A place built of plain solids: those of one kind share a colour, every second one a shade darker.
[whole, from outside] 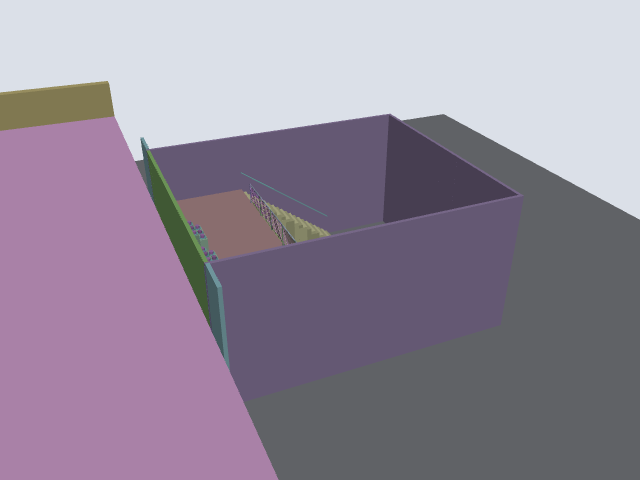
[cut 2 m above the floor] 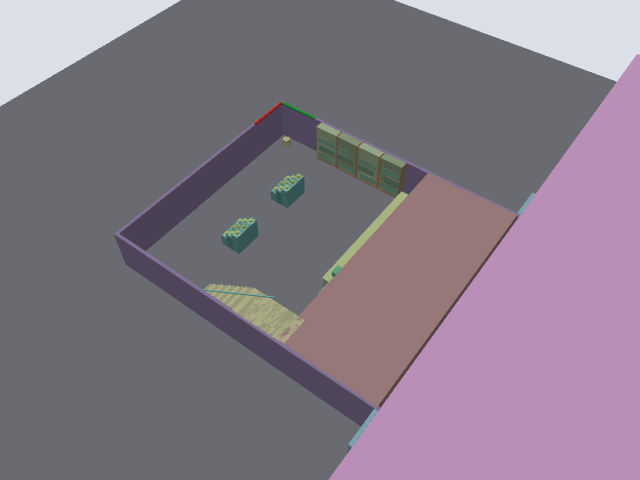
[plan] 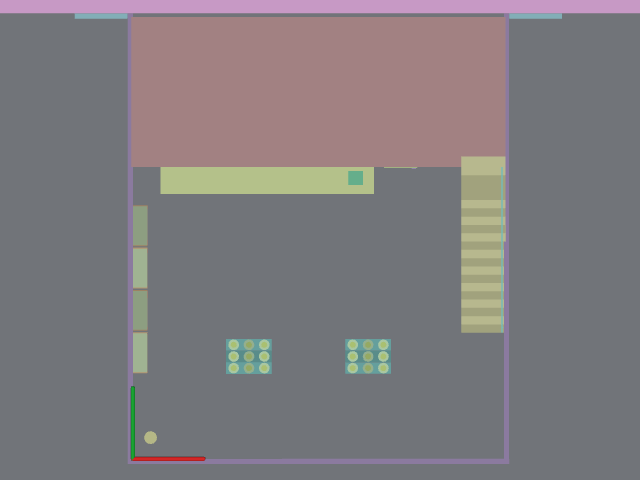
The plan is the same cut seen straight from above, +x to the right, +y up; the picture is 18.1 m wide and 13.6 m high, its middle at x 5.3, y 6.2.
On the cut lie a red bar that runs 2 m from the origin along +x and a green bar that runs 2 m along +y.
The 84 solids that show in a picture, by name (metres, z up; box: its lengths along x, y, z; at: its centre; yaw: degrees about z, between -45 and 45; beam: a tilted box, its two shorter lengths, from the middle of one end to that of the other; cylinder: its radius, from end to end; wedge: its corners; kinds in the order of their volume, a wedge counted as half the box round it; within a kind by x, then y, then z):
{
 "street_ground_1": {"box": [39.8, 12.65, 3.64], "at": [5.25, 18.95, 1.77]},
 "upper_1": {"box": [10.61, 4.25, 3.64], "at": [5.25, 10.39, 1.77]},
 "wall_1": {"box": [0.15, 12.77, 6.41], "at": [-0.07, 6.24, 3.15]},
 "wall_2": {"box": [4.67, 0.15, 6.41], "at": [2.19, -0.07, 3.15]},
 "wall_3": {"box": [1.5, 0.15, 6.41], "at": [4.97, -0.07, 3.15]},
 "wall_4": {"box": [5.24, 0.15, 6.41], "at": [8.04, -0.07, 3.15]},
 "wall_5": {"box": [0.15, 12.77, 6.41], "at": [10.59, 6.24, 3.15]},
 "stair_step_1": {"box": [1.26, 0.47, 0.23], "at": [9.93, 3.81, 0.07]},
 "stair_step_2": {"box": [1.26, 0.47, 0.4], "at": [9.93, 4.04, 0.15]},
 "stair_step_3": {"box": [1.26, 0.47, 0.57], "at": [9.93, 4.28, 0.24]},
 "stair_step_4": {"box": [1.26, 0.47, 0.74], "at": [9.93, 4.51, 0.32]},
 "stair_step_5": {"box": [1.26, 0.47, 0.91], "at": [9.93, 4.75, 0.41]},
 "stair_step_6": {"box": [1.26, 0.47, 1.09], "at": [9.93, 4.98, 0.49]},
 "stair_step_7": {"box": [1.26, 0.47, 1.26], "at": [9.93, 5.21, 0.58]},
 "stair_step_8": {"box": [1.26, 0.47, 1.43], "at": [9.93, 5.45, 0.66]},
 "stair_step_9": {"box": [1.26, 0.47, 1.6], "at": [9.93, 5.68, 0.75]},
 "stair_step_10": {"box": [1.26, 0.47, 1.77], "at": [9.93, 5.92, 0.83]},
 "stair_step_11": {"box": [1.26, 0.47, 1.94], "at": [9.93, 6.16, 0.92]},
 "stair_step_12": {"box": [1.26, 0.47, 2.11], "at": [9.93, 6.39, 1.0]},
 "stair_step_13": {"box": [1.26, 0.47, 2.28], "at": [9.93, 6.62, 1.09]},
 "stair_step_14": {"box": [1.26, 0.47, 2.45], "at": [9.93, 6.86, 1.17]},
 "stair_step_15": {"box": [1.26, 0.47, 2.62], "at": [9.93, 7.09, 1.26]},
 "stair_step_16": {"box": [1.26, 0.47, 2.79], "at": [9.93, 7.33, 1.34]},
 "stair_step_17": {"box": [1.26, 0.47, 2.96], "at": [9.93, 7.57, 1.43]},
 "stair_step_18": {"box": [1.26, 0.47, 3.13], "at": [9.93, 7.8, 1.51]},
 "stair_step_19": {"box": [1.26, 0.47, 3.3], "at": [9.93, 8.04, 1.6]},
 "stair_step_20": {"box": [1.26, 0.54, 3.47], "at": [9.93, 8.3, 1.69]},
 "street_hedge_1": {"box": [0.6, 12.65, 2.2], "at": [24.86, 18.95, 4.69]},
 "window_wall_1": {"box": [8.61, 0.15, 2.77], "at": [4.3, 12.54, 4.98]},
 "window_wall_2": {"box": [1.2, 0.15, 2.77], "at": [9.21, 12.54, 4.98]},
 "window_wall_3": {"box": [0.7, 0.15, 2.77], "at": [10.16, 12.54, 4.98]},
 "shelves_body_1": {"box": [0.4, 1.16, 2.1], "at": [0.2, 3.0, 1.0]},
 "shelves_body_2": {"box": [0.4, 1.16, 2.1], "at": [0.2, 4.21, 1.0]},
 "shelves_body_3": {"box": [0.4, 1.16, 2.1], "at": [0.2, 5.41, 1.0]},
 "shelves_body_4": {"box": [0.4, 1.16, 2.1], "at": [0.2, 6.61, 1.0]},
 "hull_return_1": {"box": [1.5, 0.15, 6.41], "at": [-0.9, 12.54, 3.21]},
 "hull_return_2": {"box": [1.5, 0.15, 6.41], "at": [11.41, 12.54, 3.21]},
 "step_1": {"box": [1.3, 0.33, 0.6], "at": [3.29, 2.57, 0.25]},
 "step_2": {"box": [1.3, 0.33, 0.85], "at": [3.29, 2.9, 0.38]},
 "step_3": {"box": [1.3, 0.33, 1.1], "at": [3.29, 3.23, 0.5]},
 "step_4": {"box": [1.3, 0.33, 0.6], "at": [6.66, 2.57, 0.25]},
 "step_5": {"box": [1.3, 0.33, 0.85], "at": [6.66, 2.9, 0.38]},
 "step_6": {"box": [1.3, 0.33, 1.1], "at": [6.66, 3.23, 0.5]},
 "shelves_goods_1": {"box": [0.41, 0.85, 0.35], "at": [0.2, 2.98, 0.31]},
 "shelves_goods_2": {"box": [0.41, 1.02, 0.37], "at": [0.2, 3.02, 1.28]},
 "shelves_goods_3": {"box": [0.41, 0.91, 0.38], "at": [0.2, 3.05, 0.8]},
 "shelves_goods_4": {"box": [0.41, 0.92, 0.38], "at": [0.2, 4.14, 0.8]},
 "shelves_goods_5": {"box": [0.41, 0.82, 0.3], "at": [0.2, 4.14, 1.24]},
 "shelves_goods_6": {"box": [0.41, 0.93, 0.29], "at": [0.2, 4.24, 0.28]},
 "shelves_goods_7": {"box": [0.41, 0.88, 0.35], "at": [0.2, 5.32, 0.78]},
 "shelves_goods_8": {"box": [0.41, 0.93, 0.27], "at": [0.2, 5.37, 1.23]},
 "shelves_goods_9": {"box": [0.41, 0.86, 0.38], "at": [0.2, 5.45, 0.32]},
 "shelves_goods_10": {"box": [0.41, 0.88, 0.39], "at": [0.2, 6.64, 1.29]},
 "shelves_goods_11": {"box": [0.41, 0.79, 0.4], "at": [0.2, 6.67, 0.33]},
 "shelves_goods_12": {"box": [0.41, 0.75, 0.37], "at": [0.2, 6.73, 0.8]},
 "upper_step_1": {"box": [1.3, 0.33, 0.6], "at": [5.95, 11.48, 3.84]},
 "upper_step_2": {"box": [1.3, 0.33, 0.85], "at": [5.95, 11.81, 3.97]},
 "stair_wall_rail_1": {"wedge": [[10.44, 3.57, 1.09], [10.44, 3.57, 1.14], [10.44, 8.27, 4.5], [10.44, 8.27, 4.55], [10.47, 3.57, 1.09], [10.47, 3.57, 1.14], [10.47, 8.27, 4.5], [10.47, 8.27, 4.55]]},
 "counter_top_1": {"box": [6.05, 0.78, 0.04], "at": [3.81, 7.89, 1.02]},
 "shelves_cheek_1": {"box": [0.41, 0.032, 2.1], "at": [0.21, 3.57, 1.0]},
 "shelves_cheek_2": {"box": [0.41, 0.032, 2.1], "at": [0.21, 4.77, 1.0]},
 "shelves_cheek_3": {"box": [0.41, 0.032, 2.1], "at": [0.21, 5.97, 1.0]},
 "shelves_cheek_4": {"box": [0.41, 0.032, 2.1], "at": [0.21, 7.17, 1.0]},
 "shelves_shelf_1": {"box": [0.41, 1.1, 0.18], "at": [0.21, 5.41, 0.04]},
 "till_1": {"box": [0.42, 0.4, 0.28], "at": [6.31, 7.96, 1.18]},
 "plant_pot_1": {"cylinder": 0.18, "from": [0.5, 0.6, 0.0], "to": [0.5, 0.6, 0.38]},
 "brim_1": {"cylinder": 0.15, "from": [2.85, 2.57, 0.55], "to": [2.85, 2.57, 0.56]},
 "brim_2": {"cylinder": 0.15, "from": [2.85, 2.9, 0.8], "to": [2.85, 2.9, 0.81]},
 "brim_3": {"cylinder": 0.15, "from": [2.85, 3.23, 1.05], "to": [2.85, 3.23, 1.07]},
 "brim_4": {"cylinder": 0.15, "from": [3.29, 2.57, 0.55], "to": [3.29, 2.57, 0.56]},
 "brim_5": {"cylinder": 0.15, "from": [3.29, 2.9, 0.8], "to": [3.29, 2.9, 0.81]},
 "brim_6": {"cylinder": 0.15, "from": [3.29, 3.23, 1.05], "to": [3.29, 3.23, 1.07]},
 "brim_7": {"cylinder": 0.15, "from": [3.72, 2.57, 0.55], "to": [3.72, 2.57, 0.56]},
 "brim_8": {"cylinder": 0.15, "from": [3.72, 2.9, 0.8], "to": [3.72, 2.9, 0.81]},
 "brim_9": {"cylinder": 0.15, "from": [3.72, 3.23, 1.05], "to": [3.72, 3.23, 1.07]},
 "brim_10": {"cylinder": 0.15, "from": [6.23, 2.57, 0.55], "to": [6.23, 2.57, 0.56]},
 "brim_11": {"cylinder": 0.15, "from": [6.23, 2.9, 0.8], "to": [6.23, 2.9, 0.81]},
 "brim_12": {"cylinder": 0.15, "from": [6.23, 3.23, 1.05], "to": [6.23, 3.23, 1.07]},
 "brim_13": {"cylinder": 0.15, "from": [6.66, 2.57, 0.55], "to": [6.66, 2.57, 0.56]},
 "brim_14": {"cylinder": 0.15, "from": [6.66, 2.9, 0.8], "to": [6.66, 2.9, 0.81]},
 "brim_15": {"cylinder": 0.15, "from": [6.66, 3.23, 1.05], "to": [6.66, 3.23, 1.07]},
 "brim_16": {"cylinder": 0.15, "from": [7.1, 2.57, 0.55], "to": [7.1, 2.57, 0.56]},
 "brim_17": {"cylinder": 0.15, "from": [7.1, 2.9, 0.8], "to": [7.1, 2.9, 0.81]},
 "brim_18": {"cylinder": 0.15, "from": [7.1, 3.23, 1.05], "to": [7.1, 3.23, 1.07]}
}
